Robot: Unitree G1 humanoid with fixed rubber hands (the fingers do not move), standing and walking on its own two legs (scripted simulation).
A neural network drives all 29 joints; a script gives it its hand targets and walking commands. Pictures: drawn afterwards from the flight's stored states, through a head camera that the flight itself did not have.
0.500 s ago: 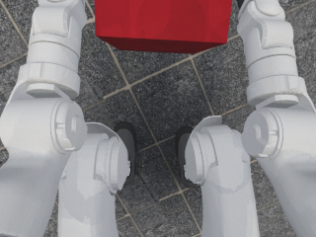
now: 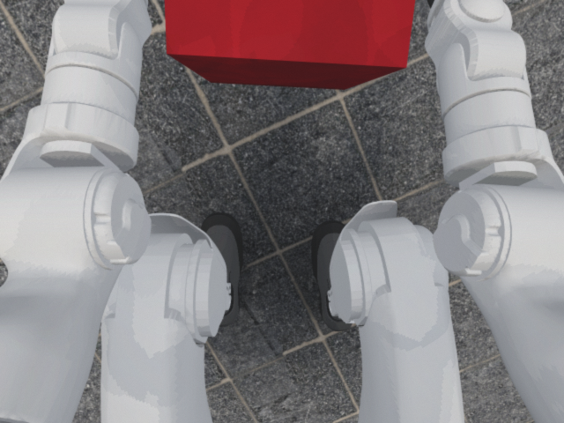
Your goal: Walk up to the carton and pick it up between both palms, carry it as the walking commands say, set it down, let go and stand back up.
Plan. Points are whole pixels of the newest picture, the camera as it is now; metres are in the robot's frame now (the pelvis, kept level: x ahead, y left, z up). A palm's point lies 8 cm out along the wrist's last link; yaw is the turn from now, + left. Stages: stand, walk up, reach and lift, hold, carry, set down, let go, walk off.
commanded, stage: set down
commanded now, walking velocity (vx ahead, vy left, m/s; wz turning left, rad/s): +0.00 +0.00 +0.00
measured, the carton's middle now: out of the picture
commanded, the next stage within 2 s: let go in 1.82 s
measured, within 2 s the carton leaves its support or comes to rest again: neither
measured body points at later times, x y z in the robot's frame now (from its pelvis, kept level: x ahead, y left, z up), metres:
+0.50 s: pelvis +0.00 -0.01 +0.01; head +0.37 +0.00 +0.25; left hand +0.58 +0.18 -0.16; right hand +0.56 -0.20 -0.16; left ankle +0.12 +0.10 -0.32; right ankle +0.10 -0.10 -0.32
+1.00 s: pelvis +0.00 +0.00 +0.10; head +0.35 +0.00 +0.39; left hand +0.59 +0.19 -0.01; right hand +0.57 -0.20 -0.01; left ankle +0.12 +0.10 -0.32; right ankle +0.10 -0.10 -0.32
